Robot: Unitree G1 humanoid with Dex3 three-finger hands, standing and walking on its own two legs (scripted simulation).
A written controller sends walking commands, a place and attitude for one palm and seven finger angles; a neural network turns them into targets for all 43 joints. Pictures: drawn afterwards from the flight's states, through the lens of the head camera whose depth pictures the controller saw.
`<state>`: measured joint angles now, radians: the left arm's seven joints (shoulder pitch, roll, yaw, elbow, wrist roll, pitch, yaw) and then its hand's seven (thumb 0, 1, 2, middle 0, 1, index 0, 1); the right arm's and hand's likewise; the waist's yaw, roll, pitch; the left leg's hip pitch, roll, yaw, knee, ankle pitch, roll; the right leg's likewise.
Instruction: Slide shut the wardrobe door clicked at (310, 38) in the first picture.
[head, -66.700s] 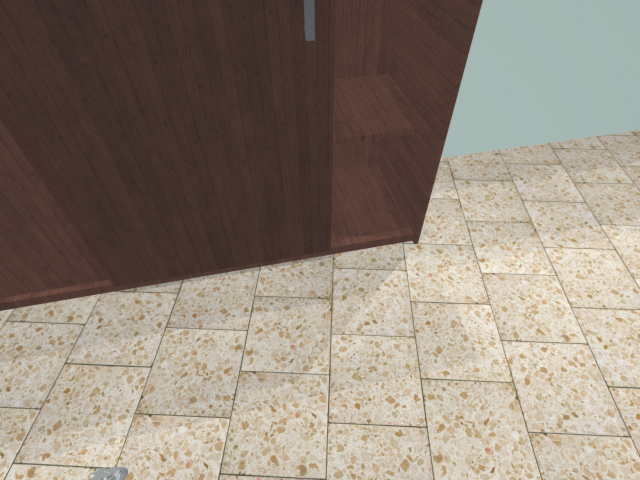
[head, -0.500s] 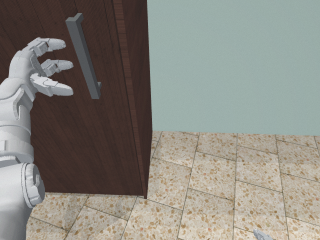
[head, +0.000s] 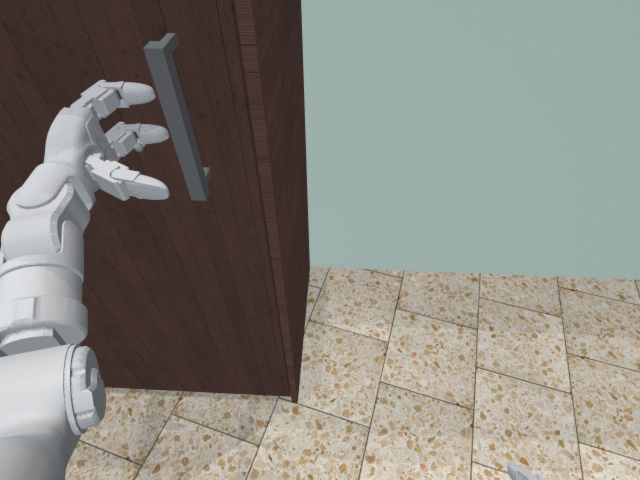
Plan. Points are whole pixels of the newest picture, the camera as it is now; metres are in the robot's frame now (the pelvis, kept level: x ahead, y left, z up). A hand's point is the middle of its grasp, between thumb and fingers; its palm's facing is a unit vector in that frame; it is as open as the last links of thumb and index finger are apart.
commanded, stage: feel for the door with the fingertips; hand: left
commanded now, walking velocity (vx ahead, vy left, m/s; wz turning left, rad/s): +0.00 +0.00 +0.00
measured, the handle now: (186, 124) +0.49 +0.18 +0.22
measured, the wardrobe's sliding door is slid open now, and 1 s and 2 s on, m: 0.00 0.00 0.00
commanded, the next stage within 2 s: slide the fingers in behind the handle in 0.46 s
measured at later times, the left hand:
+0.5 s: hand (155, 138) +0.44 +0.21 +0.23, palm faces +0.02 -1.00 -0.01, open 14.0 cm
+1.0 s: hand (157, 149) +0.43 +0.20 +0.22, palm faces +0.00 -1.00 -0.01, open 13.9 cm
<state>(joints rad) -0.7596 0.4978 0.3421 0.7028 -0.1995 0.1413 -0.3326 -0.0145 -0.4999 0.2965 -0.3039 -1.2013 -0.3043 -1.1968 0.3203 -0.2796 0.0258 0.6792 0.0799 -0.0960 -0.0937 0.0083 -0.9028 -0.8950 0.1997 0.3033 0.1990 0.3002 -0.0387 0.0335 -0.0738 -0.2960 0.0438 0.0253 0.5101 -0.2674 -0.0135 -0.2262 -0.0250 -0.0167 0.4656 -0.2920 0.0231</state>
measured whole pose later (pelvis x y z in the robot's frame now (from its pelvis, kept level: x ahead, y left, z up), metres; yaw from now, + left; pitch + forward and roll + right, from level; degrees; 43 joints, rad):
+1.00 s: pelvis -0.01 +0.00 +0.00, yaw -1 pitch +3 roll -1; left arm -0.80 0.48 0.33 0.77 -0.18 0.09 -0.28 -0.01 -0.50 0.30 -0.32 -1.21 -0.31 -1.20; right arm 0.34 -0.27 0.03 0.69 0.08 -0.12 -0.09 0.01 -0.90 -0.89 0.20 0.30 0.20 0.30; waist -0.06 0.03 -0.06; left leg -0.31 0.05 0.04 0.51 -0.26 -0.01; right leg -0.25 -0.02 0.00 0.47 -0.28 0.02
